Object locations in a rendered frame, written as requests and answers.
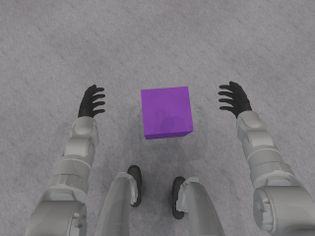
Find left robot hand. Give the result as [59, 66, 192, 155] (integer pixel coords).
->
[78, 85, 105, 118]

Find carton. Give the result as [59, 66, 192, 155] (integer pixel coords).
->
[141, 86, 194, 140]

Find right robot hand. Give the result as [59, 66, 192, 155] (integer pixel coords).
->
[218, 81, 252, 119]

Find robot right thigh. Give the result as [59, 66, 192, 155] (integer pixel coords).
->
[179, 181, 225, 236]

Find robot right upper arm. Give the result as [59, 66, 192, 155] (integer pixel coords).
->
[253, 186, 315, 236]

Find robot right shin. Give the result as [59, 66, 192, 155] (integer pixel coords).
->
[175, 177, 199, 212]

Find robot left forearm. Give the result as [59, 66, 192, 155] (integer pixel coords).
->
[25, 116, 99, 236]

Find robot left upper arm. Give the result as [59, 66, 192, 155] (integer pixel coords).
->
[27, 201, 88, 236]

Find robot right forearm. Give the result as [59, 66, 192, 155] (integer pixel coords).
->
[236, 110, 315, 206]

